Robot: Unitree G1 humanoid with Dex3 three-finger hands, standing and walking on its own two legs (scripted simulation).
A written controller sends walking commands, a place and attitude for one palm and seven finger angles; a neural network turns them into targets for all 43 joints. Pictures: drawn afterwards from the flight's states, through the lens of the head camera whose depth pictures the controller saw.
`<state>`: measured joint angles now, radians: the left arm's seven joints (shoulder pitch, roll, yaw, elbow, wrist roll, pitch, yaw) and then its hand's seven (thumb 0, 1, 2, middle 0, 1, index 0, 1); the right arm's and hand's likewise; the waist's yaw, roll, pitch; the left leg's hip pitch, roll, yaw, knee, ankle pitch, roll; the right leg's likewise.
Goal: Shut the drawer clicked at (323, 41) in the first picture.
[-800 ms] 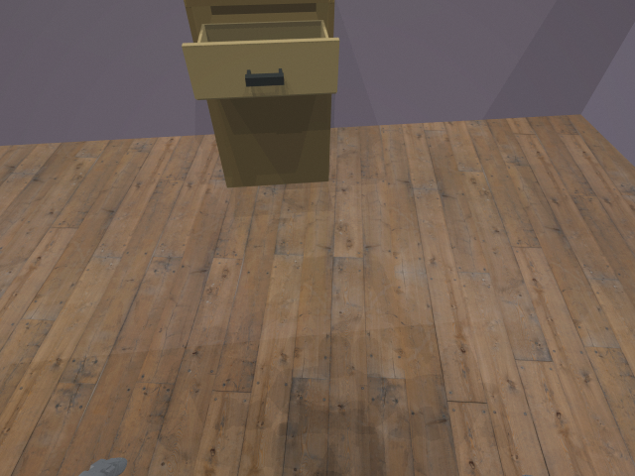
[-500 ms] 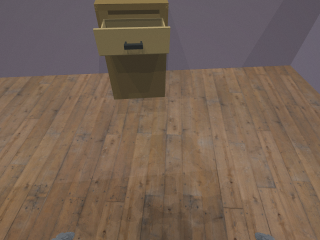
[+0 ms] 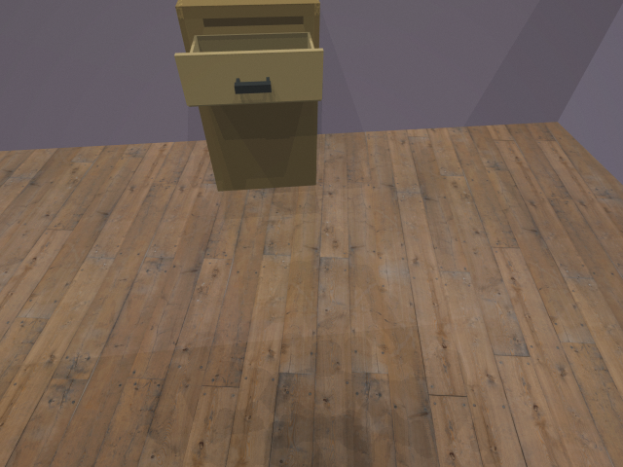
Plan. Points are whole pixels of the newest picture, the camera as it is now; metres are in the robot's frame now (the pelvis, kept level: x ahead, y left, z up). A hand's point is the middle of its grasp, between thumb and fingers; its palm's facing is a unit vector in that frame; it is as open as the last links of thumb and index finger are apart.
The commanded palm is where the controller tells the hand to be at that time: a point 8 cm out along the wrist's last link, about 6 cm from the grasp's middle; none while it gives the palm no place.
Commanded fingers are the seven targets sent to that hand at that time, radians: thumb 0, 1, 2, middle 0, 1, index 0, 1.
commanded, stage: stand and wait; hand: left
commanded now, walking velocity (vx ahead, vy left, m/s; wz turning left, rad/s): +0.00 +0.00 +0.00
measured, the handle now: (253, 83) +1.17 +0.25 -0.07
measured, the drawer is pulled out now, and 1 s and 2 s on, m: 0.30 0.30 0.30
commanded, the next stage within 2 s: look at it before walking up in 0.12 s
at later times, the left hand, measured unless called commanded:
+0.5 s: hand out of the picture +0.07 +0.25 -0.16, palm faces -0.03 -0.95 -0.32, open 7.4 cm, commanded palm none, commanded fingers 0.00 0.90 0.90 -0.20 -0.30 -0.20 -0.30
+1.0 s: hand out of the picture +0.06 +0.23 -0.16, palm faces -0.01 -0.96 -0.29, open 7.4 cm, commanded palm none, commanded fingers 0.00 0.90 0.90 -0.20 -0.30 -0.20 -0.30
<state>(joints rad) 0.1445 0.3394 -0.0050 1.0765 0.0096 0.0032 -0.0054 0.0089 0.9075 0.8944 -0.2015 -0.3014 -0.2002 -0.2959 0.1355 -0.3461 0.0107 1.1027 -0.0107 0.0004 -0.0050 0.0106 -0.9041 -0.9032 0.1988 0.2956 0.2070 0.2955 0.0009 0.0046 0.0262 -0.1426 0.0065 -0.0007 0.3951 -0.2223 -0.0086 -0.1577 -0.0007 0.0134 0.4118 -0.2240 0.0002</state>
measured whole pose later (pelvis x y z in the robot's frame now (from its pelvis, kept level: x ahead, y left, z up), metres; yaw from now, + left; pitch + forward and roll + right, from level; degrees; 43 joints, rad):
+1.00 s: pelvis +0.01 +0.00 +0.00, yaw -1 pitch -1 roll +0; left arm 0.21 0.29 0.00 1.08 0.02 0.01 -0.01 0.01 0.91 0.89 -0.20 -0.30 -0.20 -0.30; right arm 0.18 -0.30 0.01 1.11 -0.02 0.01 0.00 0.01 -0.91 -0.90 0.20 0.30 0.20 0.30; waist 0.01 0.01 -0.02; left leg -0.17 0.02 0.01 0.46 -0.31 0.00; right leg -0.17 0.01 0.02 0.45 -0.27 -0.01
